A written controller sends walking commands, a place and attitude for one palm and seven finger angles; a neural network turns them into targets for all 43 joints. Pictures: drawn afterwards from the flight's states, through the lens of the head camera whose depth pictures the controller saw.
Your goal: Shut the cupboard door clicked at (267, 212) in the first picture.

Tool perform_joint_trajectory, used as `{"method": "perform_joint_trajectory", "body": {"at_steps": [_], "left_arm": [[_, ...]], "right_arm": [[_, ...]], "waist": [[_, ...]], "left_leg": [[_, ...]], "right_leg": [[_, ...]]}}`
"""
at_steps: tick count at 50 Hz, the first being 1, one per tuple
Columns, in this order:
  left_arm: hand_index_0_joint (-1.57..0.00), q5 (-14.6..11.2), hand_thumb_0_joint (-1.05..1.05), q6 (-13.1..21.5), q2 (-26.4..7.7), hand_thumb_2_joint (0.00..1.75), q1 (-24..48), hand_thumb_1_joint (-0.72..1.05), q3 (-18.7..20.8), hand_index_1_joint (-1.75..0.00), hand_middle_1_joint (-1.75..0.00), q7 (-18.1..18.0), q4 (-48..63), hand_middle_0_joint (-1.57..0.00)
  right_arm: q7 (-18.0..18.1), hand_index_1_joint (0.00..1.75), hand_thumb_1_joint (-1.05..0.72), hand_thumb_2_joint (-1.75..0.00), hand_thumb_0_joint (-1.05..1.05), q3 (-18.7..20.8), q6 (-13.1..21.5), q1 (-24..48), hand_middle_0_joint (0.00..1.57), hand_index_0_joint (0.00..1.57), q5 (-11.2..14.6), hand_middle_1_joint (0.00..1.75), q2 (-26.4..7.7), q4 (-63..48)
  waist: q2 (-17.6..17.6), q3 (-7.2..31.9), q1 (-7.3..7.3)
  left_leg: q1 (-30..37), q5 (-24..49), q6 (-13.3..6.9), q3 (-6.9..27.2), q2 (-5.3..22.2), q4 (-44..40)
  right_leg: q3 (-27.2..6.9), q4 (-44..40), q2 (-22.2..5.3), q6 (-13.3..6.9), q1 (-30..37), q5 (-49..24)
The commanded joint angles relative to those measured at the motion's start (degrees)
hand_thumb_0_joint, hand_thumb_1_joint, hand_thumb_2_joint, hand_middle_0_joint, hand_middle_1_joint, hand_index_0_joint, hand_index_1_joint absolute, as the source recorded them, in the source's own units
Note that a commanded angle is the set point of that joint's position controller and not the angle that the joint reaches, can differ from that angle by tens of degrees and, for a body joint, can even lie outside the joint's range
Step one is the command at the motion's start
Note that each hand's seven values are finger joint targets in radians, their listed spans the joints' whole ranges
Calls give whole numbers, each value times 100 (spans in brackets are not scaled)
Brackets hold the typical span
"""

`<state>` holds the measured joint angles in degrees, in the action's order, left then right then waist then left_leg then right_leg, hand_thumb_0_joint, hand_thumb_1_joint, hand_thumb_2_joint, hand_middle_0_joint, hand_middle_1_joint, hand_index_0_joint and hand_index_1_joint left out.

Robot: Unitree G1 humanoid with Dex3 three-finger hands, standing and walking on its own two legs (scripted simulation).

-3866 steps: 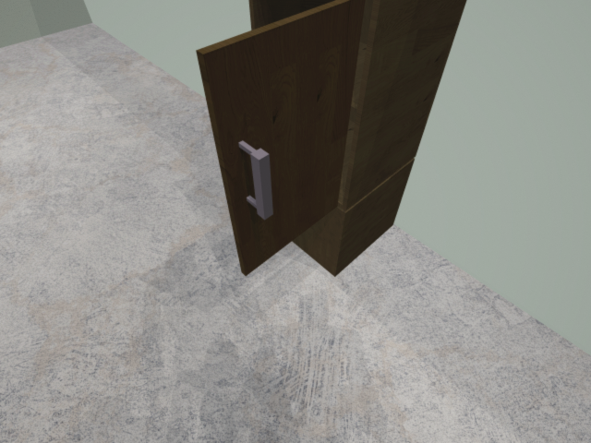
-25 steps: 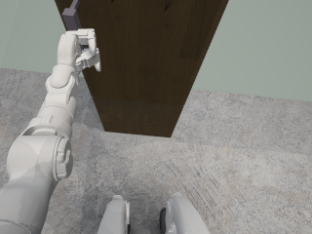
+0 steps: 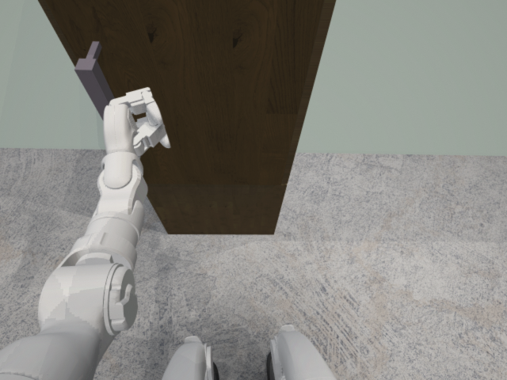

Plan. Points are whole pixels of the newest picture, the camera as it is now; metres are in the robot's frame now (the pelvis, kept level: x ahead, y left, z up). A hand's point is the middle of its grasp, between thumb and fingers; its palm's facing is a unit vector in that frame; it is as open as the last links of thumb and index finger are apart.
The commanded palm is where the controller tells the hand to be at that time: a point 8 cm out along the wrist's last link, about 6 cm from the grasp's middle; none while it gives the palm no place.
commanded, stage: pull the fist back off the door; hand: left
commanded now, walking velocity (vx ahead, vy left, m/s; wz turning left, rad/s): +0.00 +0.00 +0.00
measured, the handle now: (110, 96) +0.57 +0.19 +0.08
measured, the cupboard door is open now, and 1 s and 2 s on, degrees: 0 0 0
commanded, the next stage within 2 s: draw the hand back to the body in 0.30 s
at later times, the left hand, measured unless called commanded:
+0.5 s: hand (156, 158) +0.43 +0.11 +0.09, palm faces +0.04 -1.00 -0.02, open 3.1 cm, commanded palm +0.39 +0.17 +0.10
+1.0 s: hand (66, 205) +0.33 +0.18 +0.15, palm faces +0.11 -0.98 -0.14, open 3.1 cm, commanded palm +0.29 +0.23 +0.17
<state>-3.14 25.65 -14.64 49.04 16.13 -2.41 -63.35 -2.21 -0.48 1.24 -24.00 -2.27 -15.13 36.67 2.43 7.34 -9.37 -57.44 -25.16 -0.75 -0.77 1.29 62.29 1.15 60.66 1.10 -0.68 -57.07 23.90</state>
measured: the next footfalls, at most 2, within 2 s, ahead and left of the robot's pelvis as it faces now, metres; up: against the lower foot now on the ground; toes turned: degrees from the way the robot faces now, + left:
none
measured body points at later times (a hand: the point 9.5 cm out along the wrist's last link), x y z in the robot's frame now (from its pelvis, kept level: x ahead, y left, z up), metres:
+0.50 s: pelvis +0.03 -0.01 +0.02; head +0.10 -0.02 +0.47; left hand +0.42 +0.16 +0.09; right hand +0.18 -0.26 -0.09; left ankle +0.04 +0.11 -0.66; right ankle +0.05 -0.11 -0.66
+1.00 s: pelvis +0.04 -0.01 +0.06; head +0.04 -0.03 +0.51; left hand +0.32 +0.23 +0.16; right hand +0.20 -0.25 -0.03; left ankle +0.04 +0.11 -0.66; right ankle +0.05 -0.11 -0.66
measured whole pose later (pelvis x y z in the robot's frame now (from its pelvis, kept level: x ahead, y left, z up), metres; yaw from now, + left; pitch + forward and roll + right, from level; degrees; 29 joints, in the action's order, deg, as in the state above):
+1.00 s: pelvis +0.04 -0.01 +0.06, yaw +2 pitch +4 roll +0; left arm -9.6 10.6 -14.1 -0.8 8.0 5.5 -10.2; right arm 4.5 -1.0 2.3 -13.7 2.7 -14.7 33.0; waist 2.8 4.0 0.3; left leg -24.3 -20.3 0.3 -0.1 0.1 40.8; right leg 1.6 41.4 0.3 -1.3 -24.5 20.8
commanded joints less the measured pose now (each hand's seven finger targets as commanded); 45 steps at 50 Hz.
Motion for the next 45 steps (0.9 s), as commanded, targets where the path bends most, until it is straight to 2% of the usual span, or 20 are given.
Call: {"method": "perform_joint_trajectory", "body": {"at_steps": [1,2,4,5,7,11,14,18,21,22,24,26,27,28,32,35,37,38,41,45], "left_arm": [[-130,-99,0,521,-1094,90,1411,90,196,-150,-150,-93,2203,-130],[-130,-106,0,526,-1033,90,1090,90,164,-150,-150,-87,2372,-130],[-130,-172,0,518,-638,90,852,90,-164,-150,-150,-20,2718,-130],[-130,-204,0,525,-692,90,606,90,-117,-150,-150,0,2923,-130],[-130,-278,0,470,-227,90,284,90,-519,-150,-150,85,3192,-130],[-130,-368,0,357,-13,90,-399,90,-774,-150,-150,230,3559,-130],[-130,-380,0,311,242,90,-92,90,-1132,-150,-150,273,3708,-130],[-130,-347,0,352,291,90,19,90,-1128,-150,-150,198,3663,-130],[-130,-327,0,313,176,90,-119,90,-1012,-150,-150,166,3402,-130],[-130,-345,0,297,-109,90,-190,90,-745,-150,-150,163,3502,-130],[-130,-372,0,226,-648,90,-695,90,-272,-150,-150,181,3828,-130],[-130,-450,0,97,-563,90,-984,90,-356,-150,-150,299,4218,-130],[-130,-518,0,20,-557,90,-1269,90,-355,-150,-150,378,4348,-130],[-130,-593,0,-59,-591,90,-1483,90,-338,-150,-150,461,4517,-130],[-130,-895,0,-361,-479,90,-1980,90,-465,-150,-150,842,4837,-130],[-130,-1034,0,-479,-386,90,-2231,90,-624,-150,-150,1073,5297,-130],[-130,-1131,0,-569,-341,90,-2480,90,-654,-150,-150,1163,5516,-130],[-130,-1172,0,-613,-391,90,-2563,90,-613,-150,-150,1212,5608,-130],[-130,-1233,0,-712,-669,90,-2967,90,-339,-150,-150,1270,5940,-130],[-119,-1282,0,-851,-862,90,-3330,90,-153,-138,-138,1304,6492,-119]], "right_arm": [[53,30,-90,-90,0,401,10,-418,20,20,72,30,-767,-706],[59,30,-90,-90,0,425,-18,-381,20,20,93,30,-755,-737],[80,30,-90,-90,0,423,-17,-324,20,20,122,30,-709,-772],[94,30,-90,-90,0,454,-22,-274,20,20,144,30,-720,-757],[108,30,-90,-90,0,458,-5,-168,20,20,173,30,-657,-762],[146,30,-90,-90,0,461,8,2,20,20,215,30,-618,-772],[204,30,-90,-90,0,440,26,128,20,20,239,30,-583,-743],[234,30,-90,-90,0,430,63,357,20,20,216,30,-545,-699],[248,30,-90,-90,0,388,51,454,20,20,207,30,-531,-710],[255,30,-90,-90,0,388,37,503,20,20,221,30,-549,-771],[300,30,-90,-90,0,350,-26,600,20,20,242,30,-558,-968],[325,30,-90,-90,0,305,-61,712,20,20,291,30,-480,-1109],[335,30,-90,-90,0,301,-70,752,20,20,326,30,-475,-1160],[358,30,-90,-90,0,293,-75,791,20,20,352,30,-478,-1221],[432,30,-90,-90,0,242,-15,917,20,20,454,30,-519,-1255],[482,30,-90,-90,0,229,105,1029,20,20,502,30,-526,-1267],[506,30,-90,-90,0,217,204,1078,20,20,507,30,-532,-1271],[518,30,-90,-90,0,214,249,1106,20,20,512,30,-544,-1265],[557,30,-90,-90,0,174,339,1266,20,20,521,30,-538,-1294],[598,30,-90,-90,0,120,479,1468,20,20,543,30,-509,-1367]], "waist": [[-131,2841,362],[-237,2782,392],[-202,2528,344],[-197,2626,406],[-179,2442,341],[-167,2171,419],[-155,1885,277],[-71,2034,369],[-305,2016,406],[-380,2076,523],[-223,2395,804],[-271,2470,849],[-433,2384,862],[-397,2281,879],[-685,1541,752],[-337,1358,738],[-364,1226,775],[-425,1219,767],[-317,1117,898],[-78,921,1022]], "left_leg": [[1757,1324,-67,62,-136,-958],[1790,1348,-67,28,-133,-997],[1961,1516,-76,3,-133,-1062],[2096,1663,-58,-1,-113,-1077],[2276,1751,-56,-25,-111,-1108],[2434,1923,-43,-10,-112,-1186],[2568,1855,-46,54,-103,-1164],[2638,1819,-16,104,-133,-1105],[2445,1751,-24,85,-154,-1085],[2319,1595,-28,51,-177,-1137],[2330,1691,-47,-12,-235,-1289],[2441,1799,-52,-71,-235,-1430],[2502,1839,-62,-84,-218,-1503],[2505,1815,-67,-121,-222,-1562],[2561,1428,-93,-99,-204,-1881],[2890,1361,-106,-76,-213,-2032],[3034,1317,-105,-34,-217,-2144],[3084,1245,-105,-17,-223,-2196],[3149,1232,-106,-16,-250,-2325],[3368,1155,-95,24,-247,-2561]], "right_leg": [[-84,-944,88,-16,2285,-1638],[-90,-992,93,-10,2381,-1716],[-62,-1053,97,-14,2409,-1930],[-60,-1044,91,-11,2455,-2077],[-36,-1111,87,7,2419,-2208],[-9,-1158,50,-8,2481,-2406],[18,-1181,32,-13,2217,-2256],[-2,-1100,-14,-29,2148,-2187],[-33,-1086,-40,-9,2261,-2246],[-96,-1129,-47,-1,2486,-2184],[-193,-1184,-55,-30,3117,-2396],[-207,-1289,-73,-10,3473,-2635],[-206,-1385,-57,3,3567,-2727],[-239,-1485,-68,20,3678,-2773],[-237,-1920,-90,81,3672,-2388],[-221,-2121,-90,62,3611,-2126],[-174,-2224,-83,57,3615,-1996],[-158,-2273,-85,59,3624,-1853],[-219,-2384,-132,47,3805,-1736],[-148,-2510,-111,0,3872,-1442]]}}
